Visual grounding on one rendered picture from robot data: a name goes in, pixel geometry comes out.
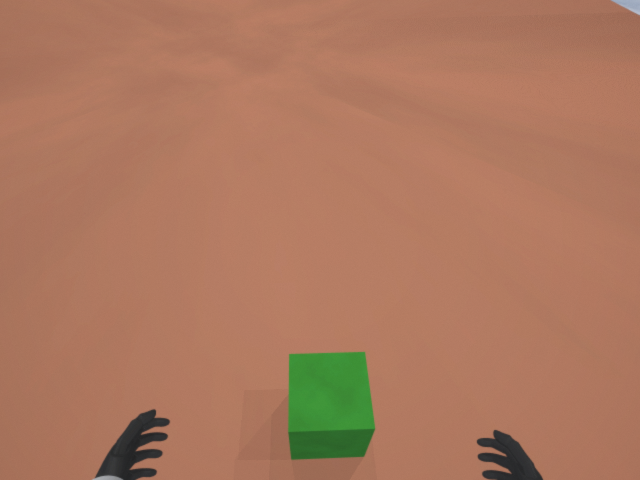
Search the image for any left robot hand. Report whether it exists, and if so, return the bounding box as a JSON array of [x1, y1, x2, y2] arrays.
[[95, 409, 170, 480]]

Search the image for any right robot hand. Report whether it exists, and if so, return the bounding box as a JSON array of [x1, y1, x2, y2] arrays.
[[477, 430, 543, 480]]

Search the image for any carton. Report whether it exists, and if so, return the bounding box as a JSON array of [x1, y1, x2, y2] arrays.
[[288, 352, 375, 460]]

